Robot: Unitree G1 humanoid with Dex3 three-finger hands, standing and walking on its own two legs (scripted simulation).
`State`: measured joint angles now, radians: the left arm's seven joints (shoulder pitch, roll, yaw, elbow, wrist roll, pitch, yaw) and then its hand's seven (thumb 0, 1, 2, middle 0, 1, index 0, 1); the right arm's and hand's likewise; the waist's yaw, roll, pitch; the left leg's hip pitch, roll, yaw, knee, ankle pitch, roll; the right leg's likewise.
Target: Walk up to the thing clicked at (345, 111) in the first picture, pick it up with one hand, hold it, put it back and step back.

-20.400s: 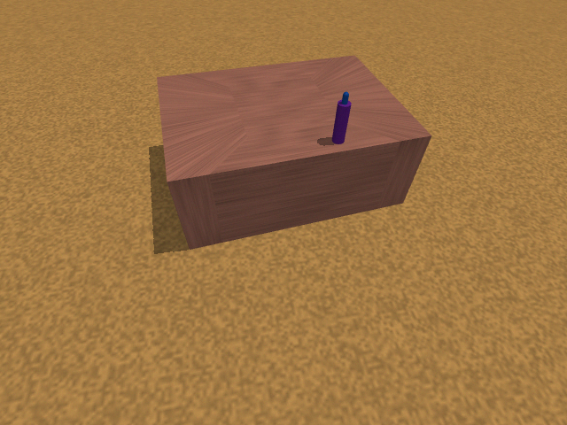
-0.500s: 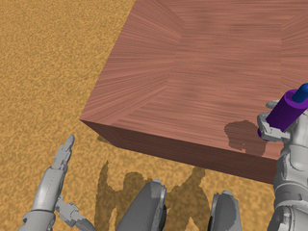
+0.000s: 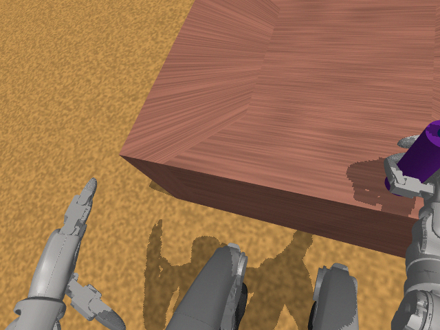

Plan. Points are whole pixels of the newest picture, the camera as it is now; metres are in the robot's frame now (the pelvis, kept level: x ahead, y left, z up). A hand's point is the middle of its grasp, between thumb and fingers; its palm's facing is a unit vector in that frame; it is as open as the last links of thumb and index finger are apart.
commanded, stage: lower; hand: right
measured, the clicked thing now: (425, 156) +0.45 -0.22 -0.02
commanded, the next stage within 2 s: loosen in 0.52 s
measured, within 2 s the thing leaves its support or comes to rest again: rests again in 0.42 s
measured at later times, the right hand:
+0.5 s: hand (399, 173) +0.45 -0.21 -0.08, palm faces +0.15 +0.99 +0.02, open 6.7 cm
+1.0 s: hand (398, 174) +0.45 -0.21 -0.09, palm faces +0.15 +0.99 +0.01, open 9.5 cm
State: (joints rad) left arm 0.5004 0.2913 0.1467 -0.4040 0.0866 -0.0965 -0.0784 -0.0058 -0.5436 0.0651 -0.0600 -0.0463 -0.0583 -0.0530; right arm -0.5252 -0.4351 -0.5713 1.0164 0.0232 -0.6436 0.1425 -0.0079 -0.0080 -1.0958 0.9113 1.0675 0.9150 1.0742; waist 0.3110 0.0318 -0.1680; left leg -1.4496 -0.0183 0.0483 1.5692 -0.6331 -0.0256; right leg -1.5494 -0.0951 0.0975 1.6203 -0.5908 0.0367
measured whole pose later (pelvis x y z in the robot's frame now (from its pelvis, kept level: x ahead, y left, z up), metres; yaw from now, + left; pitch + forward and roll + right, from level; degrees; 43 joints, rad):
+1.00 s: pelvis -0.02 +0.00 -0.04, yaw +1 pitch +30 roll +6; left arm 0.53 0.34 0.23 -0.54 0.06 -0.13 -0.09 -0.01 -0.51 0.04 -0.07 -0.06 -0.08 -0.05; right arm -0.56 -0.49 -0.58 1.00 0.00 -0.61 0.13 -0.01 0.22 -0.54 0.92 0.74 0.93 0.74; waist 0.35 0.04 -0.16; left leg -1.59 -0.02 0.05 1.69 -0.63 -0.03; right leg -1.69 -0.09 0.11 1.74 -0.59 0.03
